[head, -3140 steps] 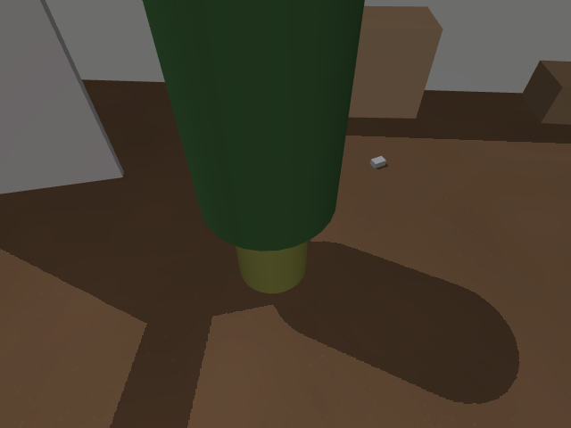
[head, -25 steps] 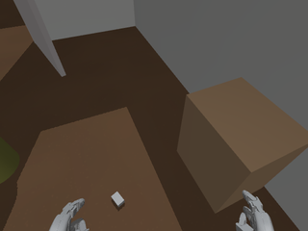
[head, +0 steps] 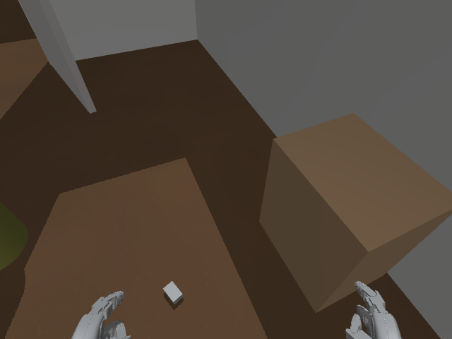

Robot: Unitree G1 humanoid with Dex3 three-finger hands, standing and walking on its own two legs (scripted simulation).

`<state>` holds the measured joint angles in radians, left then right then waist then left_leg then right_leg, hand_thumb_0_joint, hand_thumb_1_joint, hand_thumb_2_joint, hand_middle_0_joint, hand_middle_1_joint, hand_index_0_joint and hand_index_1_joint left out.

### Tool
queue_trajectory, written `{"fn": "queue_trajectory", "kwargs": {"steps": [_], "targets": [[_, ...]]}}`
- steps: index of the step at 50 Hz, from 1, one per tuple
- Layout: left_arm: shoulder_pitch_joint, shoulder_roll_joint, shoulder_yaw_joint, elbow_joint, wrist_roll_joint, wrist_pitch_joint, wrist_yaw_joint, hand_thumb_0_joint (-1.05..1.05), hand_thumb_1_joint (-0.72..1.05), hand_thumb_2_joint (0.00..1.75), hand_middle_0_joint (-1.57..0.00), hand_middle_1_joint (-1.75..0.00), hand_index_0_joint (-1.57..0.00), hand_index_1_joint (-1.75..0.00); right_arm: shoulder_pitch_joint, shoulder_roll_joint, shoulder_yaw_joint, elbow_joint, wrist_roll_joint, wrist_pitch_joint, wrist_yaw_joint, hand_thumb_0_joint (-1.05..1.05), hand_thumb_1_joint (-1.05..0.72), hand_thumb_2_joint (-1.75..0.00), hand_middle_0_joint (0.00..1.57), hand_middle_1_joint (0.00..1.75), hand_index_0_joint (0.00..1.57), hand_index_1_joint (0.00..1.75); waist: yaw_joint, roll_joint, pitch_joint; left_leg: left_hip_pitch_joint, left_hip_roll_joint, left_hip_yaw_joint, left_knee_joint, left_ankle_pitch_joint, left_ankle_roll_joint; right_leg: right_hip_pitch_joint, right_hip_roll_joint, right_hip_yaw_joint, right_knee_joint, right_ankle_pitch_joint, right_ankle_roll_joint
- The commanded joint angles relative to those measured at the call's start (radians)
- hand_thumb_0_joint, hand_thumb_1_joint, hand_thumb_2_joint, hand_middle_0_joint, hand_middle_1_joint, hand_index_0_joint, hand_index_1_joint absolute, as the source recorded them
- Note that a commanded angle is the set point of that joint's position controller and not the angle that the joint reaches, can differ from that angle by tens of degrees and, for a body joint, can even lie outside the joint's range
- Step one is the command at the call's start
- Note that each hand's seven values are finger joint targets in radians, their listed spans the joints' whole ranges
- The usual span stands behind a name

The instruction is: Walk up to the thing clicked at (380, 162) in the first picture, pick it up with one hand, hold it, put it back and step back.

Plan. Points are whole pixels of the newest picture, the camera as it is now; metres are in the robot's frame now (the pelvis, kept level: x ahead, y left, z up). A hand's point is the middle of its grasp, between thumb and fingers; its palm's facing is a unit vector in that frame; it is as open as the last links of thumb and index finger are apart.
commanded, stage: home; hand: left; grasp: from above
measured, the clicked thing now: (173, 292) +0.45 +0.23 -0.70
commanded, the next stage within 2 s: stand in 0.32 s
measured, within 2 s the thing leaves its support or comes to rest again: neither
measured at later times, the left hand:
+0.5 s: hand out of the picture +0.17 +0.19 -0.07, palm faces +0.02 -0.96 -0.29, open 7.4 cm
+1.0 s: hand out of the picture +0.04 +0.24 -0.10, palm faces +0.05 -0.94 -0.33, open 7.4 cm
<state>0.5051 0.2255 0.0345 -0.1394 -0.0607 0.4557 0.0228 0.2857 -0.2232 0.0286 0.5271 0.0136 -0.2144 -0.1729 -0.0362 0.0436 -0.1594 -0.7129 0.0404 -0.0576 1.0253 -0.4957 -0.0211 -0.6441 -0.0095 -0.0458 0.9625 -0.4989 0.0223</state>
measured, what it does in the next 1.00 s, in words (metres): rises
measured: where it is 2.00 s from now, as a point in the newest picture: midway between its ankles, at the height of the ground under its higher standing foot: outside the picture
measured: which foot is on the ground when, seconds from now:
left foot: down 0.00-1.00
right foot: down 0.00-1.00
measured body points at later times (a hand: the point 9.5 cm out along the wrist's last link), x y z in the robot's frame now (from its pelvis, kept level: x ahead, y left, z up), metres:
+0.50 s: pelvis -0.01 -0.01 +0.01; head +0.03 +0.00 +0.46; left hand +0.16 +0.24 -0.05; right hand +0.16 -0.25 -0.08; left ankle +0.01 +0.13 -0.68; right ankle -0.01 -0.14 -0.68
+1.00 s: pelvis +0.00 +0.00 +0.06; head +0.01 +0.00 +0.51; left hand +0.04 +0.29 -0.08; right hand +0.07 -0.27 -0.08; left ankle +0.01 +0.13 -0.68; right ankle -0.01 -0.14 -0.68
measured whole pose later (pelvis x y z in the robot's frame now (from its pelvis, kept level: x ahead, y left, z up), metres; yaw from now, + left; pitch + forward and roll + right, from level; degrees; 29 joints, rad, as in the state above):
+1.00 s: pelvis +0.00 +0.00 +0.06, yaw +0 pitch -3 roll +0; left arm 0.20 0.28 0.04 1.03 0.03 0.02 0.04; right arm 0.17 -0.28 -0.04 1.05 -0.03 0.00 -0.02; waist 0.03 0.00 0.07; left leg -0.19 0.00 -0.02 0.49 -0.25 -0.01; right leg -0.15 -0.05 -0.02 0.49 -0.28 0.03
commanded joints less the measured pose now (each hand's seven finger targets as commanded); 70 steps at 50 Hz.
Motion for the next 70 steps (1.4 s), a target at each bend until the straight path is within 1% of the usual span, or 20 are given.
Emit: {"fn": "queue_trajectory", "kwargs": {"steps": [1,5,7,20,21,22,23,25,27,29,32,35,38,40,46,51,54,56,62,70], "targets": [[-0.015,0.112,0.063,-0.194,0.011,-0.044,0.008,0.0,0.9,0.9,-0.2,-0.3,-0.2,-0.3,-0.069,-0.123,-0.059,-0.162,-0.004,-0.061,-0.015,0.0,-0.9,-0.9,0.2,0.3,0.2,0.3,0.002,0.015,-0.079,0.113,-0.03,0.011,-0.175,0.212,0.028,0.028,0.031,-0.026,-0.153,0.199,-0.021],[-0.022,0.1,0.049,-0.192,0.004,-0.043,0.002,0.0,0.9,0.9,-0.2,-0.3,-0.2,-0.3,-0.07,-0.125,-0.057,-0.165,-0.003,-0.064,-0.015,0.0,-0.9,-0.9,0.2,0.3,0.2,0.3,-0.009,0.011,-0.054,0.109,-0.03,0.015,-0.181,0.162,0.03,0.013,0.032,-0.024,-0.162,0.158,-0.019],[-0.013,0.106,0.06,-0.202,0.005,-0.045,0.005,0.0,0.9,0.9,-0.2,-0.3,-0.2,-0.3,-0.064,-0.125,-0.06,-0.167,-0.003,-0.065,-0.017,0.0,-0.9,-0.9,0.2,0.3,0.2,0.3,-0.006,0.003,-0.097,0.12,-0.032,0.017,-0.169,0.203,0.03,0.03,0.031,-0.022,-0.156,0.193,-0.019],[-0.002,0.114,0.062,-0.189,0.007,-0.044,0.004,0.0,0.9,0.9,-0.2,-0.3,-0.2,-0.3,-0.065,-0.124,-0.059,-0.164,-0.003,-0.063,-0.02,0.0,-0.9,-0.9,0.2,0.3,0.2,0.3,-0.005,-0.009,-0.087,0.11,-0.036,0.022,-0.152,0.229,0.034,0.031,0.027,-0.018,-0.158,0.225,-0.014],[-0.313,0.194,0.057,0.162,0.125,-0.26,0.042,0.0,0.9,0.9,-0.2,-0.3,-0.2,-0.3,-0.122,-0.228,-0.088,0.094,-0.126,0.041,0.04,0.0,-0.9,-0.9,0.2,0.3,0.2,0.3,0.073,-0.061,0.156,0.111,-0.007,-0.01,-0.246,0.385,0.073,0.224,-0.055,0.052,-0.203,0.218,-0.052],[-0.219,0.216,0.08,0.34,0.129,-0.33,0.035,0.0,0.9,0.9,-0.2,-0.3,-0.2,-0.3,-0.125,-0.241,-0.11,0.102,-0.125,0.077,0.068,0.0,-0.9,-0.9,0.2,0.3,0.2,0.3,0.066,-0.131,0.067,0.182,-0.02,0.022,-0.234,0.393,0.085,0.25,-0.071,0.121,-0.239,0.216,-0.091],[-0.205,0.215,0.072,0.374,0.124,-0.365,0.028,0.0,0.9,0.9,-0.2,-0.3,-0.2,-0.3,-0.119,-0.242,-0.113,0.076,-0.13,0.095,0.082,0.0,-0.9,-0.9,0.2,0.3,0.2,0.3,0.044,-0.116,0.065,0.229,-0.019,0.005,-0.238,0.4,0.082,0.2,-0.065,0.147,-0.268,0.241,-0.106],[-0.231,0.224,0.054,0.469,0.131,-0.407,0.021,0.0,0.9,0.9,-0.2,-0.3,-0.2,-0.3,-0.114,-0.229,-0.11,0.131,-0.101,0.106,0.121,0.0,-0.9,-0.9,0.2,0.3,0.2,0.3,0.053,-0.047,-0.009,0.306,-0.013,-0.002,-0.271,0.44,0.078,0.314,-0.082,0.133,-0.231,0.367,-0.089],[-0.277,0.219,0.061,0.56,0.116,-0.412,0.015,0.0,0.9,0.9,-0.2,-0.3,-0.2,-0.3,-0.128,-0.211,-0.108,0.168,-0.066,0.119,0.146,0.0,-0.9,-0.9,0.2,0.3,0.2,0.3,0.059,-0.082,0.02,0.337,-0.023,0.005,-0.305,0.4,0.072,0.302,-0.082,0.126,-0.277,0.332,-0.074],[-0.307,0.215,0.063,0.633,0.111,-0.424,0.018,0.0,0.9,0.9,-0.2,-0.3,-0.2,-0.3,-0.13,-0.211,-0.117,0.202,-0.062,0.131,0.155,0.0,-0.9,-0.9,0.2,0.3,0.2,0.3,0.062,-0.066,0.022,0.373,-0.014,-0.017,-0.34,0.355,0.075,0.296,-0.086,0.123,-0.305,0.277,-0.063],[-0.323,0.214,0.062,0.745,0.109,-0.449,0.02,0.0,0.9,0.9,-0.2,-0.3,-0.2,-0.3,-0.142,-0.213,-0.121,0.251,-0.066,0.147,0.156,0.0,-0.9,-0.9,0.2,0.3,0.2,0.3,0.061,-0.058,0.036,0.427,-0.002,-0.025,-0.378,0.405,0.08,0.326,-0.087,0.11,-0.333,0.332,-0.054],[-0.332,0.218,0.059,0.838,0.108,-0.463,0.021,0.0,0.9,0.9,-0.2,-0.3,-0.2,-0.3,-0.147,-0.215,-0.123,0.294,-0.065,0.162,0.153,0.0,-0.9,-0.9,0.2,0.3,0.2,0.3,0.058,-0.06,0.098,0.429,0.001,-0.034,-0.436,0.351,0.077,0.347,-0.092,0.11,-0.409,0.297,-0.051],[-0.322,0.216,0.057,0.915,0.098,-0.471,0.022,0.0,0.9,0.9,-0.2,-0.3,-0.2,-0.3,-0.132,-0.227,-0.122,0.342,-0.06,0.165,0.146,0.0,-0.9,-0.9,0.2,0.3,0.2,0.3,0.061,-0.017,0.072,0.484,0.027,-0.058,-0.484,0.489,0.074,0.426,-0.086,0.084,-0.41,0.412,-0.044],[-0.314,0.216,0.051,0.964,0.094,-0.469,0.023,0.0,0.9,0.9,-0.2,-0.3,-0.2,-0.3,-0.134,-0.236,-0.119,0.373,-0.058,0.167,0.141,0.0,-0.9,-0.9,0.2,0.3,0.2,0.3,0.061,-0.009,0.095,0.521,0.038,-0.065,-0.524,0.526,0.071,0.431,-0.081,0.079,-0.437,0.424,-0.043],[-0.326,0.234,0.042,1.081,0.092,-0.464,0.024,0.0,0.9,0.9,-0.2,-0.3,-0.2,-0.3,-0.15,-0.25,-0.114,0.448,-0.044,0.181,0.135,0.0,-0.9,-0.9,0.2,0.3,0.2,0.3,0.057,-0.02,0.15,0.551,0.048,-0.068,-0.629,0.449,0.053,0.491,-0.089,0.078,-0.546,0.367,-0.037],[-0.348,0.245,0.037,1.139,0.094,-0.469,0.02,0.0,0.9,0.9,-0.2,-0.3,-0.2,-0.3,-0.166,-0.256,-0.112,0.489,-0.041,0.191,0.138,0.0,-0.9,-0.9,0.2,0.3,0.2,0.3,0.052,-0.021,0.183,0.55,0.046,-0.064,-0.689,0.343,0.046,0.513,-0.095,0.079,-0.614,0.313,-0.032],[-0.361,0.251,0.036,1.163,0.094,-0.475,0.02,0.0,0.9,0.9,-0.2,-0.3,-0.2,-0.3,-0.167,-0.247,-0.108,0.507,-0.039,0.191,0.14,0.0,-0.9,-0.9,0.2,0.3,0.2,0.3,0.049,-0.04,0.178,0.577,0.049,-0.056,-0.689,0.417,0.042,0.525,-0.105,0.086,-0.636,0.353,-0.032],[-0.358,0.253,0.033,1.177,0.092,-0.473,0.017,0.0,0.9,0.9,-0.2,-0.3,-0.2,-0.3,-0.17,-0.251,-0.106,0.522,-0.039,0.193,0.142,0.0,-0.9,-0.9,0.2,0.3,0.2,0.3,0.051,-0.029,0.202,0.574,0.047,-0.06,-0.715,0.34,0.037,0.514,-0.099,0.083,-0.65,0.313,-0.029],[-0.36,0.258,0.031,1.208,0.092,-0.475,0.014,0.0,0.9,0.9,-0.2,-0.3,-0.2,-0.3,-0.186,-0.258,-0.105,0.536,-0.038,0.198,0.149,0.0,-0.9,-0.9,0.2,0.3,0.2,0.3,0.053,-0.037,0.22,0.567,0.051,-0.06,-0.733,0.29,0.036,0.502,-0.099,0.086,-0.682,0.265,-0.026],[-0.386,0.278,0.033,1.22,0.087,-0.481,0.011,0.0,0.9,0.9,-0.2,-0.3,-0.2,-0.3,-0.184,-0.261,-0.095,0.551,-0.036,0.196,0.152,0.0,-0.9,-0.9,0.2,0.3,0.2,0.3,0.048,-0.04,0.201,0.581,0.055,-0.053,-0.732,0.34,0.033,0.514,-0.105,0.098,-0.692,0.302,-0.029]]}}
